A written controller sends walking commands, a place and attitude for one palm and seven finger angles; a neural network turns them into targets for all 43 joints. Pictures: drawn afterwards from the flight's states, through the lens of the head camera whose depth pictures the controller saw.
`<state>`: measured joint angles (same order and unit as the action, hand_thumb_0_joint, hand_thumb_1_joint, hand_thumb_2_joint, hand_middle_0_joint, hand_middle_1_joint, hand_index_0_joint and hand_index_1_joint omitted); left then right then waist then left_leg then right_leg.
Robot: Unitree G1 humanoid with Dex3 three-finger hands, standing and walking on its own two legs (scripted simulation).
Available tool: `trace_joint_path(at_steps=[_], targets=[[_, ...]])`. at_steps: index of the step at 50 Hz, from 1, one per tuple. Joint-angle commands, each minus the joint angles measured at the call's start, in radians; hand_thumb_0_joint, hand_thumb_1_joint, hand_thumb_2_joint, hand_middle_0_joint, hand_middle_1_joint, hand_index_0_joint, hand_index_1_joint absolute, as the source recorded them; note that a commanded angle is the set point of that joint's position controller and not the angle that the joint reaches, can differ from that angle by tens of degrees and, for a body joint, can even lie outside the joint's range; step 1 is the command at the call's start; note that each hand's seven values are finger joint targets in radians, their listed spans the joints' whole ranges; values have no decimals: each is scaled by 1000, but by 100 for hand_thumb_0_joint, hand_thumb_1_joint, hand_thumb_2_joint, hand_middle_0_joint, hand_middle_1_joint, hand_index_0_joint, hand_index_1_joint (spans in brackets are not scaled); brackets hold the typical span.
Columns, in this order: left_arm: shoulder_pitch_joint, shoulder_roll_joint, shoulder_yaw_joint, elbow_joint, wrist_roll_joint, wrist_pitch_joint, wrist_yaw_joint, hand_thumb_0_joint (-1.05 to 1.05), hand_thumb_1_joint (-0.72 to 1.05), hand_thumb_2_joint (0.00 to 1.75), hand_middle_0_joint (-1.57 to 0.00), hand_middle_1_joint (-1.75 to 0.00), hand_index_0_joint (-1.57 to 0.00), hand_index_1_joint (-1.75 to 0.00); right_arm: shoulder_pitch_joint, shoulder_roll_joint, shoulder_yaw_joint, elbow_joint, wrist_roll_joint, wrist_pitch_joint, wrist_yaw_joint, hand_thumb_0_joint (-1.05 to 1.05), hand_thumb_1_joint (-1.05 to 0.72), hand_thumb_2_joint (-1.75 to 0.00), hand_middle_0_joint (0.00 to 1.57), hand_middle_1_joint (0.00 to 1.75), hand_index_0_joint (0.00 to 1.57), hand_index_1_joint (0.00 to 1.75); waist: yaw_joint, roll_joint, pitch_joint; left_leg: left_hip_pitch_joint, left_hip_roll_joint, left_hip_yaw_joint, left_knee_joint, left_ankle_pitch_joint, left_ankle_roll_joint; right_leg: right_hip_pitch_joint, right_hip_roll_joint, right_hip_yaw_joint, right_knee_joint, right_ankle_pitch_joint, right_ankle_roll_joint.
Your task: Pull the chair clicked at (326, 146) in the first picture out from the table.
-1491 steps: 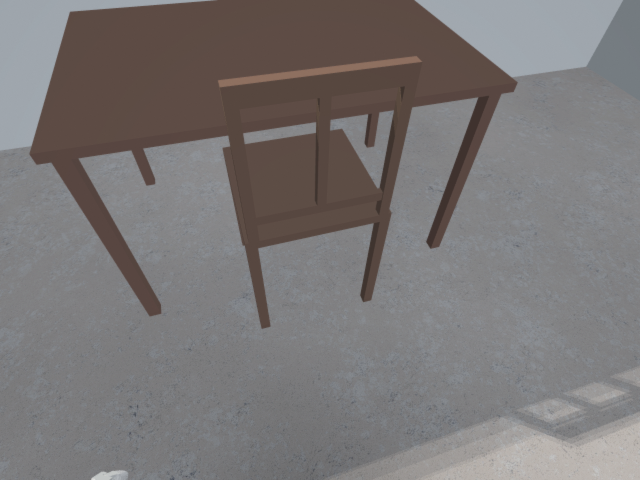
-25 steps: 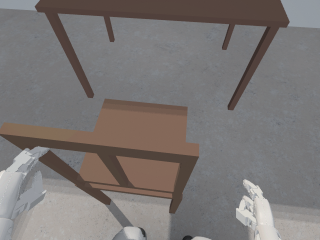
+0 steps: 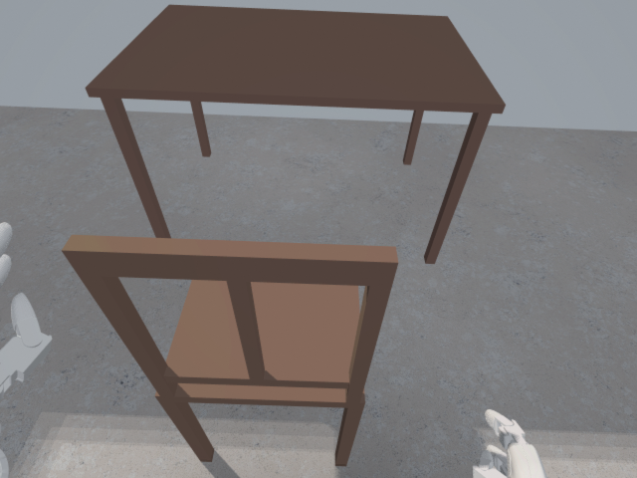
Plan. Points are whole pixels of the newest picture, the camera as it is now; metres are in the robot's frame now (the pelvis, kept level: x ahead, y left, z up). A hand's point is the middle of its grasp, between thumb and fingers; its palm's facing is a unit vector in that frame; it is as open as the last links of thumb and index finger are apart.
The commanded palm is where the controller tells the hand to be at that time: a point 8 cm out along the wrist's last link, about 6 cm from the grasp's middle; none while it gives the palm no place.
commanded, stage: step back with the hand held close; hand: left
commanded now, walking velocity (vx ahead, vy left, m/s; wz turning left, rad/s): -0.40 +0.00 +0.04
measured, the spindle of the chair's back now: (249, 333) +0.34 +0.13 -0.06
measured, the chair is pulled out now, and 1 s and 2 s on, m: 0.61 0.61 0.61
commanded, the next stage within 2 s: stop stepping back and stand still in 0.20 s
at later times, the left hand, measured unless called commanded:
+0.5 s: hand out of the picture +0.10 +0.24 +0.18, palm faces +0.44 -0.77 -0.46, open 7.4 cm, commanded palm +0.05 +0.27 +0.19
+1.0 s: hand out of the picture +0.07 +0.25 +0.17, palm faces +0.51 -0.76 -0.41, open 7.4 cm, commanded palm +0.02 +0.28 +0.19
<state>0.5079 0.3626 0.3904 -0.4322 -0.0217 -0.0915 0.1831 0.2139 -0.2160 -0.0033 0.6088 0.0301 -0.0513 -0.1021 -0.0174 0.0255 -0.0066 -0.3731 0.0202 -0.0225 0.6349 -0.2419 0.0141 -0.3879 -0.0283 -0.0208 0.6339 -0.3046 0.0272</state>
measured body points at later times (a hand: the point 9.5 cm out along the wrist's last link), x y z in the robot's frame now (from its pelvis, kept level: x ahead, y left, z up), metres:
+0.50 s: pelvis -0.10 -0.02 +0.01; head -0.11 -0.03 +0.46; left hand +0.07 +0.28 +0.20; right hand +0.04 -0.27 -0.08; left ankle -0.11 +0.11 -0.69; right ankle -0.06 -0.16 -0.73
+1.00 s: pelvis -0.12 -0.02 +0.01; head -0.13 -0.02 +0.46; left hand +0.04 +0.29 +0.19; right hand +0.03 -0.24 -0.09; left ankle -0.14 +0.11 -0.73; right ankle -0.06 -0.15 -0.73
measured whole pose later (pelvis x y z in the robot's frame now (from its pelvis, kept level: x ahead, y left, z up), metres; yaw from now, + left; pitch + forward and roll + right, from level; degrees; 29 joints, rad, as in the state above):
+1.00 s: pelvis -0.12 -0.02 +0.01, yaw +0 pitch -1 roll -1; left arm 0.51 0.34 0.39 -0.43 -0.02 -0.18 0.18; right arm 0.25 -0.17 0.01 0.68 0.01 -0.14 -0.06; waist 0.03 0.02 0.00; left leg -0.19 0.05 -0.01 0.52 -0.31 -0.02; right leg -0.28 -0.02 -0.03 0.44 -0.14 0.02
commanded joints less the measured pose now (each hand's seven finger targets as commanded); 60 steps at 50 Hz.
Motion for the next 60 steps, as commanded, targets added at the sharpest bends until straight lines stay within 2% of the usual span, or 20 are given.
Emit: trace_joint_path(at_steps=[1, 5, 8, 9, 13, 15, 16, 17, 18, 19, 21, 25, 28, 29, 30, 31, 34, 39, 46, 60], targets=[[-47, 283, 189, -464, 23, -151, 13, 0, 90, 90, -20, -30, -20, -30, -134, -126, -45, -198, -15, -101, -11, 0, -90, -90, 20, 30, 20, 30, 43, 220, -18, -320, 214, -233, -352, -267, 104, 311, -4, 30, 78, 53, -16], [63, 261, 226, -395, -6, -203, -10, 0, 90, 90, -20, -30, -20, -30, -68, -117, -46, -134, -28, -144, -3, 0, -90, -90, 20, 30, 20, 30, 36, 275, -47, -191, 203, -223, -312, -119, 95, 250, 18, -8, -28, -14, -21], [33, 251, 204, -382, -23, -223, -19, 0, 90, 90, -20, -30, -20, -30, -55, -129, -59, -84, -36, -159, 4, 0, -90, -90, 20, 30, 20, 30, 38, 231, -214, 220, 211, -192, -168, 541, 74, 144, 18, -12, -159, 90, -22], [69, 244, 199, -349, -28, -210, -28, 0, 90, 90, -20, -30, -20, -30, -56, -132, -75, -68, -28, -157, 10, 0, -90, -90, 20, 30, 20, 30, 43, 186, -272, 280, 216, -163, -154, 572, 68, 145, 28, -11, -125, 35, -23], [113, 256, 221, -362, -56, -202, -39, 0, 90, 90, -20, -30, -20, -30, -108, -129, -81, -110, -16, -142, 17, 0, -90, -90, 20, 30, 20, 30, 50, 160, -218, 91, 233, -166, -216, 208, 81, 185, 14, -11, -84, -45, -35], [120, 270, 238, -338, -60, -199, -40, 0, 90, 90, -20, -30, -20, -30, -121, -115, -79, -123, -10, -128, 15, 0, -90, -90, 20, 30, 20, 30, 51, 84, -176, -7, 177, -117, -159, -52, 49, 210, -21, -4, -166, 16, -48], [127, 291, 246, -305, -52, -185, -38, 0, 90, 90, -20, -30, -20, -30, -112, -105, -79, -133, -1, -110, 15, 0, -90, -90, 20, 30, 20, 30, 38, -44, -141, -28, 80, -13, -24, -283, -11, 115, -98, 77, -266, -116, -78], [105, 288, 217, -283, -45, -166, -31, 0, 90, 90, -20, -30, -20, -30, -88, -105, -86, -144, 10, -85, 14, 0, -90, -90, 20, 30, 20, 30, 27, -247, -94, 59, -32, 36, 331, -264, -65, -169, -266, 360, -447, -456, -173], [58, 284, 210, -243, -44, -123, -12, 0, 90, 90, -20, -30, -20, -30, -99, -97, -82, -118, 1, -68, 15, 0, -90, -90, 20, 30, 20, 30, 26, -314, -56, 56, -33, -13, 552, -203, -59, -280, -381, 447, -521, -513, -231], [32, 275, 215, -207, -41, -96, 2, 0, 90, 90, -20, -30, -20, -30, -102, -90, -64, -88, -16, -55, 16, 0, -90, -90, 20, 30, 20, 30, 7, -241, -68, 45, -19, -33, 587, -187, -48, -237, -371, 401, -496, -410, -238], [-50, 269, 189, -199, -35, -95, 12, 0, 90, 90, -20, -30, -20, -30, -123, -81, -33, -113, -16, -58, 3, 0, -90, -90, 20, 30, 20, 30, -12, -210, -39, 36, 9, -16, 409, -219, -25, -154, -283, 207, -401, -321, -146], [-72, 225, 133, -201, -6, -127, 19, 0, 90, 90, -20, -30, -20, -30, -99, -99, -39, -110, -26, -110, -15, 0, -90, -90, 20, 30, 20, 30, 13, -148, 24, 91, -14, 55, -178, -193, 15, 56, -192, 145, -363, -224, -89], [-37, 219, 126, -308, 8, -154, 19, 0, 90, 90, -20, -30, -20, -30, -85, -133, -66, -127, -11, -136, 3, 0, -90, -90, 20, 30, 20, 30, 30, 49, -10, 110, 106, -64, -353, 76, 35, 213, -76, 63, -180, 68, -34], [30, 252, 166, -254, 4, -158, 13, 0, 90, 90, -20, -30, -20, -30, -82, -125, -67, -120, 3, -135, 12, 0, -90, -90, 20, 30, 20, 30, 30, 129, -49, 91, 139, -73, -369, 3, 42, 213, -63, 35, -164, -23, -20], [40, 211, 142, -269, 8, -156, 12, 0, 90, 90, -20, -30, -20, -30, -98, -100, -46, -137, -3, -130, 15, 0, -90, -90, 20, 30, 20, 30, 21, 257, -10, -22, 143, -115, -419, -105, 47, 241, -47, 3, -114, -43, -15], [0, 229, 151, -305, 17, -158, 15, 0, 90, 90, -20, -30, -20, -30, -108, -102, -48, -143, -3, -132, 13, 0, -90, -90, 20, 30, 20, 30, 22, 263, 39, -132, 156, -121, -424, -163, 53, 287, -42, 2, -95, 11, -14], [15, 265, 175, -301, 6, -172, 11, 0, 90, 90, -20, -30, -20, -30, -76, -110, -61, -122, 2, -145, 20, 0, -90, -90, 20, 30, 20, 30, 25, 99, 0, -82, 118, -83, -338, -95, 41, 325, -41, 5, -182, 110, -13], [-23, 224, 153, -268, 3, -177, 6, 0, 90, 90, -20, -30, -20, -30, -55, -109, -55, -113, 3, -154, 20, 0, -90, -90, 20, 30, 20, 30, 21, 151, 24, -156, 121, -67, -383, -349, 45, 331, -18, 15, -141, 20, -21], [-107, 184, 98, -213, 7, -154, 5, 0, 90, 90, -20, -30, -20, -30, -58, -109, -48, -96, -13, -146, 19, 0, -90, -90, 20, 30, 20, 30, 10, -47, 47, 14, 44, -26, -253, -215, 21, 171, -43, 128, -327, -58, -35], [95, 215, 167, -246, -24, -156, 7, 0, 90, 90, -20, -30, -20, -30, -83, -97, -59, -125, -4, -96, 21, 0, -90, -90, 20, 30, 20, 30, 8, 18, -85, 127, 67, -11, -264, 181, -9, 366, -64, 65, -247, 406, -44]])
